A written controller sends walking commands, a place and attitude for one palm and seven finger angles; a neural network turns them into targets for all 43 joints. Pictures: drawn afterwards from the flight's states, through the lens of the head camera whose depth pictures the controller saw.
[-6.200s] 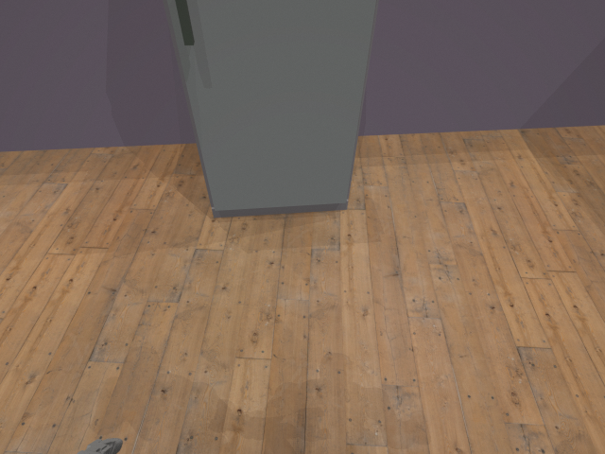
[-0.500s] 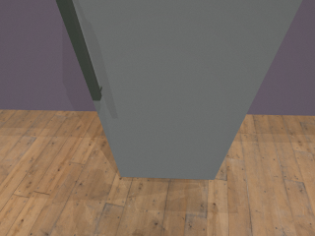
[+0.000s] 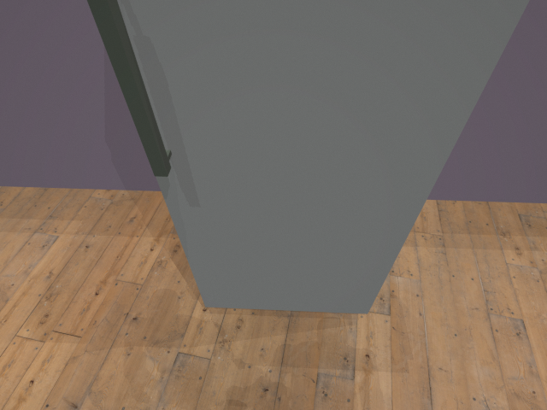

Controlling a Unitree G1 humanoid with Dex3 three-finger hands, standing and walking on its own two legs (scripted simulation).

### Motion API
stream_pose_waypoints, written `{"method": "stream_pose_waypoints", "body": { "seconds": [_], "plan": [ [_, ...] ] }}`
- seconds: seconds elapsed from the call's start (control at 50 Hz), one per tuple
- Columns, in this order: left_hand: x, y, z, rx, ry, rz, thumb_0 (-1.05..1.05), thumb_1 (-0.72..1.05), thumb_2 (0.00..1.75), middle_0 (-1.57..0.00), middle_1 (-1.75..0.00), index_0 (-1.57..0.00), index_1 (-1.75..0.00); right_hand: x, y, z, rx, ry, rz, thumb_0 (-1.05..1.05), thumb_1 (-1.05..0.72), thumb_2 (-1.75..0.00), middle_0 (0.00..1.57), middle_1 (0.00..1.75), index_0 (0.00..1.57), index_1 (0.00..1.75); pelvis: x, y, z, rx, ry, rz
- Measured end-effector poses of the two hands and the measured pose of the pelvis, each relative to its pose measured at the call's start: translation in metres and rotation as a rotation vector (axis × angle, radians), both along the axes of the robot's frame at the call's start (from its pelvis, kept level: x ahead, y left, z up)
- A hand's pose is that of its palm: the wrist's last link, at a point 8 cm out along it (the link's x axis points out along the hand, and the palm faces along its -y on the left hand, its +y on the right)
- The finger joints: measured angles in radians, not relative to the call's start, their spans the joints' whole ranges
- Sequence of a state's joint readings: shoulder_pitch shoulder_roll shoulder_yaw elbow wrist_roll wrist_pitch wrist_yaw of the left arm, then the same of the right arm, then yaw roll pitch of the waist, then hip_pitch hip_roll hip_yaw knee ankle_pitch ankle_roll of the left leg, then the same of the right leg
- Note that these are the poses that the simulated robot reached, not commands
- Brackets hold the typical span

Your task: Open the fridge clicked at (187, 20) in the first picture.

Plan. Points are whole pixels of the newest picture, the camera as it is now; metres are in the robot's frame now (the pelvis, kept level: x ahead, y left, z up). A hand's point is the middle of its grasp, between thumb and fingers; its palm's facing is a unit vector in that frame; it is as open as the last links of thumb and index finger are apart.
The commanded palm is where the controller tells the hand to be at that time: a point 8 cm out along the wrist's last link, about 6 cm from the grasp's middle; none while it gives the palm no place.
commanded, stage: look again from close up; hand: left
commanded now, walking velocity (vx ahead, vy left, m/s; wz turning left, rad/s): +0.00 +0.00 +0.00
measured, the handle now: (139, 87) +0.53 +0.24 +0.21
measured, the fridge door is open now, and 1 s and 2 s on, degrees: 0 0 0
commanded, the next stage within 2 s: shuffle to correct the standing spot in 0.66 s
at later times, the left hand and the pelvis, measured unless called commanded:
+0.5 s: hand out of the picture +0.03 +0.19 -0.17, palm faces +0.03 -0.97 -0.23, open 7.3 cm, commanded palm none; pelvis +0.00 -0.01 +0.00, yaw +0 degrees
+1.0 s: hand out of the picture +0.02 +0.19 -0.18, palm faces +0.08 -0.98 -0.20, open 7.3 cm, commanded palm none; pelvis +0.01 +0.00 +0.00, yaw +1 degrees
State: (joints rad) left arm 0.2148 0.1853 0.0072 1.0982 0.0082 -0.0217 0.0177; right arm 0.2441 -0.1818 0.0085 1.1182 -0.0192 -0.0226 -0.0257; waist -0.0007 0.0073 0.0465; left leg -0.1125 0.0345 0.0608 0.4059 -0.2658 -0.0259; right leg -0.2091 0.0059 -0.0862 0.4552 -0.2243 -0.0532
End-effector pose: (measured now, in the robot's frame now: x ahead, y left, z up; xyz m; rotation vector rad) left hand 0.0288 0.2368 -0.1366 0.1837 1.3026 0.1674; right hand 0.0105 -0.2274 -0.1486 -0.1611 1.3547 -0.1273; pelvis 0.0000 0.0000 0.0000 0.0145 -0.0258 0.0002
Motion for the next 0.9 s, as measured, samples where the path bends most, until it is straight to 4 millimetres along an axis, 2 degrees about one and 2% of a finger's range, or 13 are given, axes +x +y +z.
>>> {"method": "stream_pose_waypoints", "body": {
  "seconds": [0.52, 0.9],
  "plan": [
    [-0.006, -0.001, 0.000, 0.005, 0.018, 0.012, 0.01, 0.91, 0.89, -0.20, -0.30, -0.20, -0.30, 0.000, -0.009, 0.002, -0.011, 0.018, 0.011, 0.00, -0.91, -0.90, 0.20, 0.30, 0.20, 0.30, 0.001, -0.006, 0.001, 0.000, 0.000, 0.005],
    [-0.011, -0.006, -0.003, -0.008, 0.030, 0.029, 0.01, 0.91, 0.89, -0.20, -0.30, -0.21, -0.30, -0.007, -0.007, 0.001, -0.006, 0.050, 0.012, 0.00, -0.91, -0.90, 0.20, 0.30, 0.20, 0.30, 0.004, -0.006, -0.001, -0.008, 0.010, 0.009]
  ]
}}
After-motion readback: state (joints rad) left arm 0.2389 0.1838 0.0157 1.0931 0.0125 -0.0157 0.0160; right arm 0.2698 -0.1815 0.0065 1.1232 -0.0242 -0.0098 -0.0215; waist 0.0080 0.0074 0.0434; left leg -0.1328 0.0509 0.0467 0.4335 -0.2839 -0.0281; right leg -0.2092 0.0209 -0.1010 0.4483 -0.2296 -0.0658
